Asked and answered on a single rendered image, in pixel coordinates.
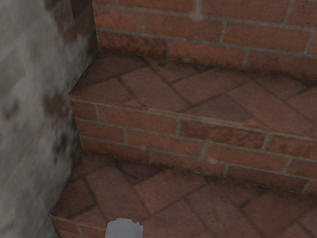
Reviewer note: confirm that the left robot thigh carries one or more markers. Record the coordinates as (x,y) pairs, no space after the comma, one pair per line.
(124,228)

